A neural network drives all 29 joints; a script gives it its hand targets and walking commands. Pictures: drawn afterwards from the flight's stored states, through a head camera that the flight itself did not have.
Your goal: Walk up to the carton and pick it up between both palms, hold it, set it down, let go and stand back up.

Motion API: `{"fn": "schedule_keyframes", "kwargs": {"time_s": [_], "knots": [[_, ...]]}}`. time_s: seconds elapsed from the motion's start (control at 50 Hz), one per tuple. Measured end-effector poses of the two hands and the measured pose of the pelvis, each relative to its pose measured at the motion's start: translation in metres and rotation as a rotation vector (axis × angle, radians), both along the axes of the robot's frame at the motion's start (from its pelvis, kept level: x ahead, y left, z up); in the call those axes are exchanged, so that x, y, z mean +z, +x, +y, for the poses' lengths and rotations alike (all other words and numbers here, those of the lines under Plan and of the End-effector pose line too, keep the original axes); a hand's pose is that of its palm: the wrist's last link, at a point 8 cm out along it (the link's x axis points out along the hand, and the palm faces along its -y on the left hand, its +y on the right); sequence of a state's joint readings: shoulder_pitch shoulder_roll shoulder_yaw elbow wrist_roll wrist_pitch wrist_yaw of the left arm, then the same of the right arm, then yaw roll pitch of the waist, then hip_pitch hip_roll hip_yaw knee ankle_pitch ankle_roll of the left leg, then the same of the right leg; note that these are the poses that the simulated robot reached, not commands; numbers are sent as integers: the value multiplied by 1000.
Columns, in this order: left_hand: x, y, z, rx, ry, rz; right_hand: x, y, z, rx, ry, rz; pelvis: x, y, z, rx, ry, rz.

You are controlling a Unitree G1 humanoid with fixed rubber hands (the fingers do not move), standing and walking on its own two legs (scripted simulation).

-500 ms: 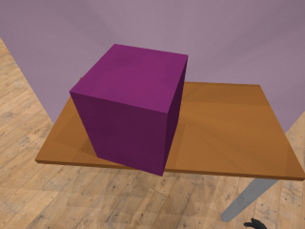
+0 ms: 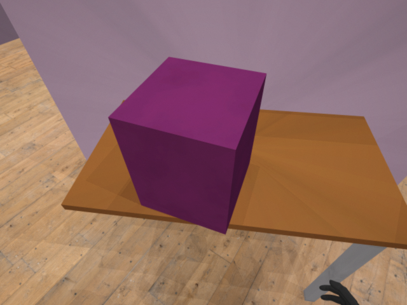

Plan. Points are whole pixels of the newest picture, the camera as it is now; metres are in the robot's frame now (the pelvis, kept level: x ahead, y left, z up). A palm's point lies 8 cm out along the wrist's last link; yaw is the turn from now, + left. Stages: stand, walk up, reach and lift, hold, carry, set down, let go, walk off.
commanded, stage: walk up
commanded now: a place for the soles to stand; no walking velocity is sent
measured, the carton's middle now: (197, 146) +0.46 +0.05 +0.06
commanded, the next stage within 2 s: none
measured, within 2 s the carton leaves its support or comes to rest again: neither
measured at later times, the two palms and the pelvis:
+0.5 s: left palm out of the picture +0.06 +0.36 -0.10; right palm out of the picture +0.12 -0.17 -0.09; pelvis +0.02 +0.09 +0.01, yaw -1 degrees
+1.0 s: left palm out of the picture +0.16 +0.32 -0.08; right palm out of the picture +0.10 -0.21 -0.09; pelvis +0.04 +0.07 +0.01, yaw -10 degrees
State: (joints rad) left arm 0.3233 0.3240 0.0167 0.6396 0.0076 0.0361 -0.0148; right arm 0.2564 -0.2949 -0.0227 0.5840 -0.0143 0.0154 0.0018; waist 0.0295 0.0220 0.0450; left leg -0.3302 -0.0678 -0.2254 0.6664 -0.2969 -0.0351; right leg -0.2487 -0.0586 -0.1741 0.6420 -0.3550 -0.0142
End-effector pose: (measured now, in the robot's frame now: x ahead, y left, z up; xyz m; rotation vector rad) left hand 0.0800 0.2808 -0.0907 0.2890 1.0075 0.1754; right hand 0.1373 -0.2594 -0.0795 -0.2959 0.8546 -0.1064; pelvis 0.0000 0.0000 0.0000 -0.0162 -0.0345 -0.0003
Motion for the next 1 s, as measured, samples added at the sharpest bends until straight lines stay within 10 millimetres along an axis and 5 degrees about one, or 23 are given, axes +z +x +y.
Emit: {"fn": "schedule_keyframes", "kwargs": {"time_s": [0.12,0.24,0.32,0.56,0.72,1.0], "knots": [[3,-15,27,40,67,-8,-4,-1,15,56,-22,84,1,3,17,52,4,-17],[-11,-51,67,100,56,97,-6,16,57,84,1,78,-2,7,52,65,6,-21],[-19,-55,80,111,11,149,-9,11,81,36,15,70,-3,11,72,47,18,-24],[-8,-7,75,-28,2,100,-11,-25,81,-113,7,105,5,15,85,-56,23,-14],[5,19,63,-51,8,33,-23,-33,73,-158,64,110,4,23,79,-103,11,-3],[9,80,34,-177,-24,-37,-11,-34,51,-210,31,91,7,36,69,-177,37,12]]}}
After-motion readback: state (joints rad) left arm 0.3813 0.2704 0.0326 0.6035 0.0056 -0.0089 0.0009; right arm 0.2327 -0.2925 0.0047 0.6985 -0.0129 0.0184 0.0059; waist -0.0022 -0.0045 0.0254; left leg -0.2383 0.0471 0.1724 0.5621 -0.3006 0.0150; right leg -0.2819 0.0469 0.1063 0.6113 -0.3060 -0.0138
